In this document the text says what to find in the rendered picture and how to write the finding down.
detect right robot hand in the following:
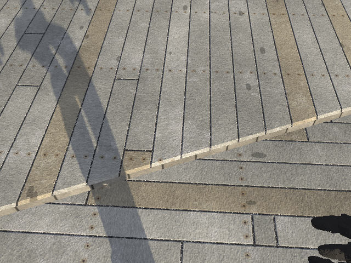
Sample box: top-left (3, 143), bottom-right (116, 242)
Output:
top-left (308, 214), bottom-right (351, 263)

